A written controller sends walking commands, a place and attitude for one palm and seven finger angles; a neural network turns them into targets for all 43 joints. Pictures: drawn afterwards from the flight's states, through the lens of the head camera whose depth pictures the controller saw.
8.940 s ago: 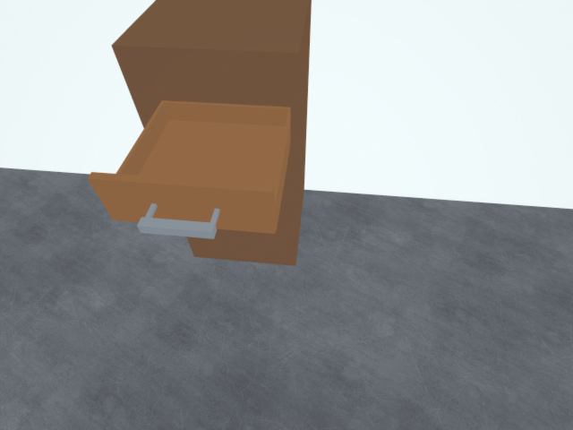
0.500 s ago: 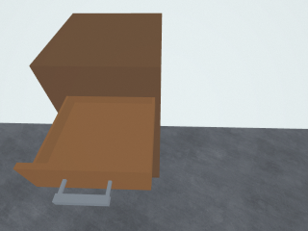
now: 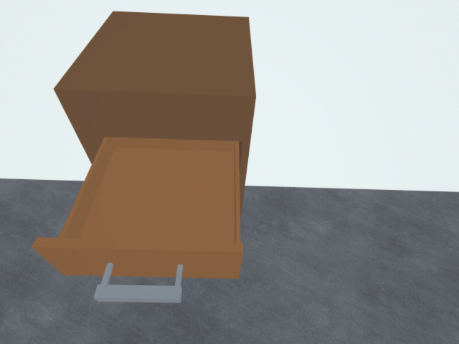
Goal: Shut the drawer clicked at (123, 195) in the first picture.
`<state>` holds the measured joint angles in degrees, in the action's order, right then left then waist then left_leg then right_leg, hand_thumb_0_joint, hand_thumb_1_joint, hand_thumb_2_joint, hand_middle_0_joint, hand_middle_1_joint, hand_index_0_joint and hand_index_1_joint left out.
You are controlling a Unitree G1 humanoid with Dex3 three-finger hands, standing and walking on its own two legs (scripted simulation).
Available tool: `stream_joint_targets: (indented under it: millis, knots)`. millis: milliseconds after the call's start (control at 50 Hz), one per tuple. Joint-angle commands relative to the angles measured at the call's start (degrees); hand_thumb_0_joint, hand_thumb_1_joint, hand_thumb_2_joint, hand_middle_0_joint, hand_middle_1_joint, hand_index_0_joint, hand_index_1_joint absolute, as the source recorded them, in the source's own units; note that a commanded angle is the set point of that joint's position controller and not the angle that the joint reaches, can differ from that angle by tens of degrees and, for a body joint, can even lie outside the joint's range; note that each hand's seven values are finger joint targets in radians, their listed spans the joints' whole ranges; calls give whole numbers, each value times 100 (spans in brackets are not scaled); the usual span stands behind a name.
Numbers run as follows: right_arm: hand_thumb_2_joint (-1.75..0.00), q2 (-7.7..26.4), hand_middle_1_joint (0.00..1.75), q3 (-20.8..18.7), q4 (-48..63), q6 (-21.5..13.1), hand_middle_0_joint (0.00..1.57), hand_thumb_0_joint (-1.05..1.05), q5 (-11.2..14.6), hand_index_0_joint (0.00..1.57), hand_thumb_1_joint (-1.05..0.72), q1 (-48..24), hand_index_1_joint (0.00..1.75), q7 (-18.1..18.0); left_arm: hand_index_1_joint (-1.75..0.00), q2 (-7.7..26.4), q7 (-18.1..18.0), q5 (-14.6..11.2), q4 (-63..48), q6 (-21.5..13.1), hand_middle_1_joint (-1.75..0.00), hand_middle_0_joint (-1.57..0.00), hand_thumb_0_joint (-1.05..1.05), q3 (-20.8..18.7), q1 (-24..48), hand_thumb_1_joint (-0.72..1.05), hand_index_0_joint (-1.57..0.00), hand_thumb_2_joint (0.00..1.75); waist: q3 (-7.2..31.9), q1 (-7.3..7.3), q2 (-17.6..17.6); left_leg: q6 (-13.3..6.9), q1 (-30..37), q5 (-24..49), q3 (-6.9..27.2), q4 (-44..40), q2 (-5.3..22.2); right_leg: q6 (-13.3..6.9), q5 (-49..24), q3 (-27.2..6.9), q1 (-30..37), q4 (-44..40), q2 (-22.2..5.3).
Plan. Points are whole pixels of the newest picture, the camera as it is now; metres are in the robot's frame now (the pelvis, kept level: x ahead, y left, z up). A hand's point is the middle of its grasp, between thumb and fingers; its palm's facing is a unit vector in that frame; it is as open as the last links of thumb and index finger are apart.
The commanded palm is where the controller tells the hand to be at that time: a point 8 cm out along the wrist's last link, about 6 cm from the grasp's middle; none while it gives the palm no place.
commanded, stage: come to a stop and stand still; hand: left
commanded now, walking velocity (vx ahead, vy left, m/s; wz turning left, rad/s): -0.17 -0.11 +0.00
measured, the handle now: (142, 281) +0.25 +0.19 -0.08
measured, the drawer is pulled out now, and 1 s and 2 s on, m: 0.30 0.30 0.30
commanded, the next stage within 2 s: look again from close up in 0.94 s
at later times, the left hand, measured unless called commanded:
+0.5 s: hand out of the picture -0.02 +0.18 -0.18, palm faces +0.02 -0.98 -0.20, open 7.4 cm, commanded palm none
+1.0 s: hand out of the picture +0.00 +0.16 -0.17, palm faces +0.01 -0.98 -0.20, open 7.4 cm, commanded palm none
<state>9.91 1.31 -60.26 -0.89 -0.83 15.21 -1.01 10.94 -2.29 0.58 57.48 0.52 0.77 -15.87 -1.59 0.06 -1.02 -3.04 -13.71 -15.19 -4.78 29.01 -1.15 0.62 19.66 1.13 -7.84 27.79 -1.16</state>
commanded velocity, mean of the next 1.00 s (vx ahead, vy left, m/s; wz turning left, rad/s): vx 0.00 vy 0.00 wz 0.00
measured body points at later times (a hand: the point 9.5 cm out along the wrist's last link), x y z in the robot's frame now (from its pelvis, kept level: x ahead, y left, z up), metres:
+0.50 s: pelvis -0.01 +0.01 +0.00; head +0.00 +0.00 +0.45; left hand -0.02 +0.23 -0.16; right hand +0.01 -0.23 -0.16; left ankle +0.01 +0.08 -0.74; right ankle -0.05 -0.13 -0.74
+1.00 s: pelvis -0.01 -0.01 +0.00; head +0.01 -0.01 +0.45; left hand +0.00 +0.21 -0.16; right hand +0.01 -0.24 -0.15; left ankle +0.00 +0.08 -0.74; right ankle -0.05 -0.13 -0.74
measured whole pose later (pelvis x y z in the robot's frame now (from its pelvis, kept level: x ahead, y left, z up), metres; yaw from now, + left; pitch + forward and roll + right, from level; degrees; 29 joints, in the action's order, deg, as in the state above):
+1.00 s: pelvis -0.01 -0.01 +0.00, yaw +0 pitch -1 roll +0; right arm 9.8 1.7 -62.4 -1.2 -0.5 15.3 -0.7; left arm 9.4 -2.3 0.5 59.4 -0.1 1.5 -17.5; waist -2.0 0.1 -0.8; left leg -2.2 -12.7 -13.3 -4.3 26.6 -1.0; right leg -0.2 18.8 1.5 -7.4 26.9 -0.9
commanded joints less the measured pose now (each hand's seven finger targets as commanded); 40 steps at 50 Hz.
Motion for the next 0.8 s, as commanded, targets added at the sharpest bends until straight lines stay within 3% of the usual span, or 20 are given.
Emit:
stream_joint_targets:
  millis: [0,60,160,280,300,320,340,360,440,520,540,600,660,720,780]
  knots:
    - [-90,675,30,-159,166,-113,20,0,26,20,-90,233,30,-55,-30,481,-20,13,-113,-83,-30,-20,0,-86,-500,90,-20,90,19,-63,144,-94,480,1766,968,-673,808,-211,-931,-295,-337,-401,-366]
    - [-90,686,30,-152,64,-123,20,0,35,20,-90,267,30,-70,-30,447,-21,2,-48,-77,-30,-20,0,-75,-568,90,-20,90,-11,-70,203,-103,565,1910,962,-742,848,-178,-883,-260,-298,-445,-363]
    - [-90,635,30,-149,-50,-109,20,0,45,20,-90,255,30,-62,-30,388,-15,13,106,-79,-30,-20,0,-44,-657,90,-20,90,-225,-51,154,-80,469,1249,939,-898,797,-183,-724,-294,-374,-604,-396]
    - [-90,571,30,-135,-199,-128,20,0,57,20,-90,319,30,-59,-30,341,-25,12,254,-114,-30,-20,0,-29,-759,90,-20,90,-153,-40,75,-69,580,1276,876,-895,756,-194,-867,-330,-353,-664,-443]
    - [-90,756,30,-162,208,-130,20,0,78,20,-90,-33,30,-35,-30,400,-212,136,383,-271,-30,-20,0,-33,-854,90,-20,90,-328,-76,-14,119,227,2653,832,193,845,-126,-2181,-486,-583,-702,-581]
    - [-90,544,30,-152,304,-87,20,0,47,20,-90,180,30,12,-30,532,-179,28,154,-291,-30,-20,0,-63,-678,90,-20,90,1,89,27,135,195,1017,803,5,688,-287,-1125,-519,-468,-663,-656]
    - [-90,567,30,-181,305,-64,20,0,2,20,-90,242,30,41,-30,586,-111,16,50,-283,-30,-20,0,-76,-414,90,-20,90,201,111,433,93,224,724,813,-182,632,-368,-664,-473,-463,-441,-530]
    - [-90,646,30,-197,363,-46,20,0,-4,20,-90,257,30,24,-30,523,-89,18,11,-261,-30,-20,0,-79,-471,90,-20,90,278,85,522,0,89,467,917,-206,663,-363,-282,-400,-475,-354,-429]
    - [-90,622,30,-176,439,-70,20,0,17,20,-90,261,30,-6,-30,395,-52,25,67,-224,-30,-20,0,-45,-564,90,-20,90,-25,34,356,-109,-76,948,1072,-351,719,-342,-521,-318,-532,-218,-304]
    - [-90,638,30,-172,410,-50,20,0,23,20,-90,243,30,0,-30,350,-47,25,33,-187,-30,-20,0,-36,-568,90,-20,90,-300,28,-51,-82,-151,483,1013,-496,659,-329,-355,-378,-613,-361,-336]
    - [-90,631,30,-170,389,-57,20,0,23,20,-90,262,30,2,-30,376,-33,25,27,-169,-30,-20,0,-35,-538,90,-20,90,-395,22,100,-89,-162,425,1024,-620,671,-327,-325,-367,-658,-351,-333]
    - [-90,659,30,-164,360,-71,20,0,21,20,-90,250,30,7,-30,404,-41,34,-33,-166,-30,-20,0,-50,-560,90,-20,90,-285,2,-124,-78,-69,510,998,-636,653,-315,-459,-396,-560,-383,-363]
    - [-90,679,30,-144,300,-87,20,0,19,20,-90,232,30,1,-30,435,-33,29,-65,-145,-30,-20,0,-62,-541,90,-20,90,-273,-27,93,-87,10,657,998,-725,690,-290,-522,-367,-521,-385,-364]
    - [-90,644,30,-132,247,-91,20,0,26,20,-90,208,30,5,-30,459,-35,28,-73,-159,-30,-20,0,-62,-561,90,-20,90,-190,-33,-69,-54,114,751,898,-661,639,-289,-715,-421,-447,-487,-438]
    - [-90,650,30,-126,176,-93,20,0,26,20,-90,209,30,0,-30,479,-28,23,-78,-145,-30,-20,0,-61,-529,90,-20,90,-205,-34,26,-45,199,846,868,-698,665,-277,-768,-408,-465,-507,-447]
